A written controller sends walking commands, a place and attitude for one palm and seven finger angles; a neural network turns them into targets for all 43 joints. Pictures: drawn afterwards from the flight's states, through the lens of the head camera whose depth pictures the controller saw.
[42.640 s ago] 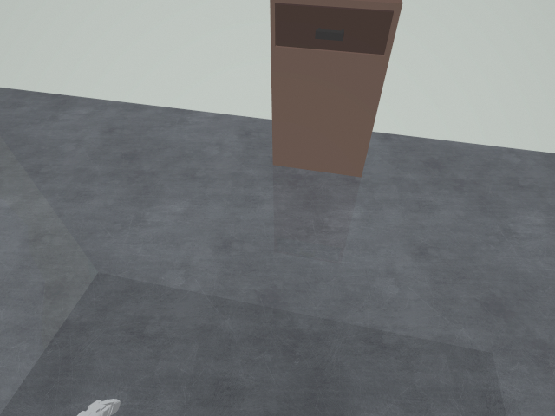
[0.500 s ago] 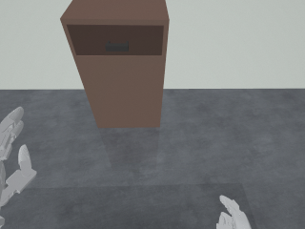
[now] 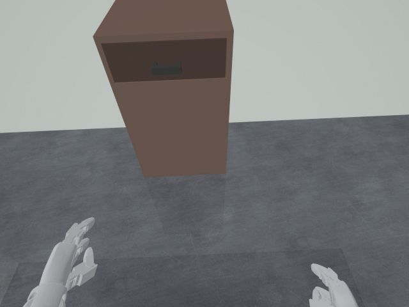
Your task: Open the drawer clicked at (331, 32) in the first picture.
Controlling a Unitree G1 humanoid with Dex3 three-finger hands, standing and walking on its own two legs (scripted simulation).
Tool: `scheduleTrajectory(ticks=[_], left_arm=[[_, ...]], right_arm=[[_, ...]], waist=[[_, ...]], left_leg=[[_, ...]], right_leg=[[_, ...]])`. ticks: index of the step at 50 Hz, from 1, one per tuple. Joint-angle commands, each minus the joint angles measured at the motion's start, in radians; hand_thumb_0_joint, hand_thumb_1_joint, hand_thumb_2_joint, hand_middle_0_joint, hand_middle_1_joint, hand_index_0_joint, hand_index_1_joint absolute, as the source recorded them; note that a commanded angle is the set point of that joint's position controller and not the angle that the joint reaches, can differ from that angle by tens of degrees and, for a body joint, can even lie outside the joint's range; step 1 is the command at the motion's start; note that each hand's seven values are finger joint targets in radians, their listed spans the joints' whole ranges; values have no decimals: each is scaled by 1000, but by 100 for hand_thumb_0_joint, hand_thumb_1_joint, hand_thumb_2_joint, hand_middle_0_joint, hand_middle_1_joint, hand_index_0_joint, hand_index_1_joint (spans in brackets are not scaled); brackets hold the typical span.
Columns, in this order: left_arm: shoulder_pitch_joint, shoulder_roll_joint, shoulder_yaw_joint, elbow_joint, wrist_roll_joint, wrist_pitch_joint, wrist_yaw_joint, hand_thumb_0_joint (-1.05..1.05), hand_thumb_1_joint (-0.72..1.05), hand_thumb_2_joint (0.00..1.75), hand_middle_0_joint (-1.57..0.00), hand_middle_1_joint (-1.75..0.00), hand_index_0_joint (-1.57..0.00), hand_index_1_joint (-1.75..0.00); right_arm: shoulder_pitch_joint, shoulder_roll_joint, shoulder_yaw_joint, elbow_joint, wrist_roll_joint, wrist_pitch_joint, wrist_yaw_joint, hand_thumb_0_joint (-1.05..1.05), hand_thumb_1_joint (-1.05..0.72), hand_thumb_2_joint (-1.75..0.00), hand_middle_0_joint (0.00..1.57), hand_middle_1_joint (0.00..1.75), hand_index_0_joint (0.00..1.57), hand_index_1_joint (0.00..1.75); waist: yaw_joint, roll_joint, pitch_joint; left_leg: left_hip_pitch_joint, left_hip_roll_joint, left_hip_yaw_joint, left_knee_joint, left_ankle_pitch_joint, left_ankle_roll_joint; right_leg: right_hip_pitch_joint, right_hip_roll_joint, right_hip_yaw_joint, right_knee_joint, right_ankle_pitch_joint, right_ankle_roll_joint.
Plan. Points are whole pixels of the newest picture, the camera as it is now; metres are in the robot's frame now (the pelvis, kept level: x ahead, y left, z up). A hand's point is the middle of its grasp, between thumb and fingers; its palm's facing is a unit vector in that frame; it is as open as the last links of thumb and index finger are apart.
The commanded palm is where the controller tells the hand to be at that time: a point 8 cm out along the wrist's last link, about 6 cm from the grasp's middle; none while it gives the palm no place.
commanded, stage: let the arm hang, fingers relaxed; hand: left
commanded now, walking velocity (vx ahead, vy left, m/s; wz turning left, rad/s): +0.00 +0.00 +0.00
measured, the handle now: (167, 66) +0.93 +0.20 -0.01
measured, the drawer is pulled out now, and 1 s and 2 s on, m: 0.00 0.00 0.00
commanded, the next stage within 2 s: look to check the result in 0.96 s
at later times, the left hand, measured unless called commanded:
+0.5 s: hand out of the picture -0.04 +0.21 -0.16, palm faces +0.00 -0.96 -0.27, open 7.4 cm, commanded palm none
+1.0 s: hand out of the picture +0.07 +0.19 -0.15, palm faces -0.04 -0.96 -0.26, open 7.4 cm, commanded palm none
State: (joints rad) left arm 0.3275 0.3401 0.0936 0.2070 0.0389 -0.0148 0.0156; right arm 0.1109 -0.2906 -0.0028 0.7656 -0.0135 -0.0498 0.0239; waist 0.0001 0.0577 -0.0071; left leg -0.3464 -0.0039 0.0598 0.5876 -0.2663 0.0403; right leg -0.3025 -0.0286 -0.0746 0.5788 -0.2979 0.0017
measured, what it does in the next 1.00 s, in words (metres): stands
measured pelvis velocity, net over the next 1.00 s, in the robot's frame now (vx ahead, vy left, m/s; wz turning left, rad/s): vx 0.00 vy -0.02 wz -0.01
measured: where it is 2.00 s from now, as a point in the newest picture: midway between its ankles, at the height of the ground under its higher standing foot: outside the picture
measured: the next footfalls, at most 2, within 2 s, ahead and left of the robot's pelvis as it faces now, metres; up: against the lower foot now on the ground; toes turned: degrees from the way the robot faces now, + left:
none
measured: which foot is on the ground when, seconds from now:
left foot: down 0.00-1.00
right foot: down 0.00-1.00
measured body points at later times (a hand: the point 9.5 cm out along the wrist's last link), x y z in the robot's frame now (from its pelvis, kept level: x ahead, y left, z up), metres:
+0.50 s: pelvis -0.02 -0.01 +0.01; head +0.00 -0.01 +0.46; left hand -0.04 +0.26 -0.14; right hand -0.01 -0.26 -0.14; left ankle +0.03 +0.09 -0.73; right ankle +0.00 -0.12 -0.73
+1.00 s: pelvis +0.00 -0.02 +0.02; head +0.02 -0.02 +0.47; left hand +0.07 +0.24 -0.13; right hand +0.03 -0.29 -0.13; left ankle +0.03 +0.09 -0.73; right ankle +0.00 -0.12 -0.73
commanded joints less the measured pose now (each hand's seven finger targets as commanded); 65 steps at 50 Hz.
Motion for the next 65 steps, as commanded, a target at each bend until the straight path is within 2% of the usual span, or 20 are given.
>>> scheduleTrajectory(ticks=[1,2,5,7,10,11,16,18,23,26,28,31,35,38,45,51,56,60,63,65], left_arm=[[-18,116,-5,213,1,-9,-17,0,90,90,-20,-30,-20,-30],[-51,124,-13,276,-3,-8,-16,0,90,90,-20,-30,-20,-30],[-91,112,-36,422,-14,7,-10,0,90,90,-20,-30,-20,-30],[-74,107,-45,515,-18,10,-8,0,90,90,-20,-30,-20,-30],[-65,95,-52,626,-21,5,-7,0,90,90,-20,-30,-20,-30],[-63,90,-55,657,-23,5,-7,0,90,90,-20,-30,-20,-30],[-49,64,-57,774,-25,4,-4,0,90,90,-20,-30,-20,-30],[-43,58,-56,806,-24,2,-2,0,90,90,-20,-30,-20,-30],[-43,51,-58,853,-24,1,3,0,90,90,-20,-30,-20,-30],[-59,58,-56,864,-24,0,4,0,90,90,-20,-30,-20,-30],[-60,62,-54,864,-23,-1,5,0,90,90,-20,-30,-20,-30],[-83,69,-54,864,-23,-1,5,0,90,90,-20,-30,-20,-30],[-102,79,-50,860,-24,-4,5,0,90,90,-20,-30,-20,-30],[-112,89,-47,856,-23,-11,5,0,90,90,-20,-30,-20,-30],[-151,94,-47,857,-26,-18,5,0,90,90,-20,-30,-20,-30],[-172,100,-48,861,-27,-18,4,0,90,90,-20,-30,-20,-30],[-181,108,-48,864,-29,-23,5,0,90,90,-20,-30,-20,-30],[-187,113,-48,867,-29,-23,6,0,90,90,-20,-30,-20,-30],[-183,118,-47,869,-28,-25,7,0,90,90,-20,-30,-20,-30],[-189,117,-49,871,-29,-24,7,0,90,90,-20,-30,-20,-30]], right_arm=[[6,-160,-45,-60,-4,-1,-11,0,-90,-90,20,30,20,30],[15,-163,-44,-41,-6,8,-11,0,-90,-90,20,30,20,30],[10,-150,-29,17,-11,25,-12,0,-90,-90,20,30,20,30],[8,-144,-23,51,-9,32,-15,0,-90,-90,20,30,20,30],[42,-125,-20,109,-4,40,-22,0,-90,-90,20,30,20,30],[55,-121,-21,127,-4,41,-24,0,-90,-90,20,30,20,30],[117,-106,-27,206,-3,48,-34,0,-90,-90,20,30,20,30],[134,-107,-32,226,-1,49,-37,0,-90,-90,20,30,20,30],[154,-100,-36,265,-3,50,-40,0,-90,-90,20,30,20,30],[159,-96,-37,280,-5,49,-40,0,-90,-90,20,30,20,30],[154,-98,-40,286,-4,47,-39,0,-90,-90,20,30,20,30],[146,-93,-39,296,-6,46,-37,0,-90,-90,20,30,20,30],[129,-92,-38,305,-6,41,-36,0,-90,-90,20,30,20,30],[108,-104,-41,301,-3,35,-36,0,-90,-90,20,30,20,30],[73,-115,-35,307,-4,27,-38,0,-90,-90,20,30,20,30],[53,-131,-34,310,-4,29,-38,0,-90,-90,20,30,20,30],[41,-146,-34,307,-4,28,-40,0,-90,-90,20,30,20,30],[33,-154,-33,308,-3,31,-40,0,-90,-90,20,30,20,30],[26,-160,-35,303,-1,32,-40,0,-90,-90,20,30,20,30],[25,-159,-34,308,-2,33,-41,0,-90,-90,20,30,20,30]], waist=[[-4,-253,-77],[-13,-252,-80],[-9,-15,-40],[3,74,-26],[0,57,-26],[-2,70,-23],[-6,41,31],[-6,-12,47],[-9,-40,70],[-11,-85,78],[-6,-76,72],[-9,-101,103],[-7,-63,84],[-3,-77,54],[-4,-37,16],[-7,-34,19],[-10,-39,-15],[-12,-39,-8],[-12,-65,-15],[-13,-52,-14]], left_leg=[[41,97,-140,-87,187,10],[81,83,-133,-88,175,4],[74,102,-157,-184,133,3],[49,106,-165,-235,43,1],[67,99,-161,-255,-22,-6],[80,99,-157,-260,-36,-9],[84,107,-166,-297,-102,-10],[96,111,-163,-296,-88,-8],[122,113,-153,-299,-78,-5],[125,111,-147,-301,-60,-4],[133,113,-143,-301,-46,-3],[127,111,-139,-309,-39,-4],[136,114,-138,-317,-12,-6],[161,115,-132,-308,64,-7],[195,123,-131,-311,177,-13],[210,126,-127,-319,174,-19],[243,131,-122,-310,232,-20],[252,134,-117,-311,246,-22],[271,137,-117,-307,253,-21],[268,138,-113,-312,251,-22]], right_leg=[[86,-110,143,-122,181,-47],[63,-125,151,-138,165,-58],[81,-89,133,-150,43,-42],[123,-75,125,-171,9,-34],[139,-83,133,-222,-17,-42],[131,-87,131,-233,-24,-45],[109,-84,122,-276,-57,-48],[96,-84,118,-286,-60,-48],[61,-87,125,-306,-85,-48],[59,-89,128,-312,-91,-47],[58,-89,127,-308,-80,-46],[47,-91,129,-315,-86,-45],[68,-93,132,-307,-46,-44],[94,-95,132,-302,20,-44],[156,-102,128,-300,138,-43],[163,-104,128,-318,140,-41],[190,-108,129,-316,223,-42],[192,-109,126,-319,254,-41],[189,-108,129,-324,267,-41],[198,-111,125,-325,271,-41]])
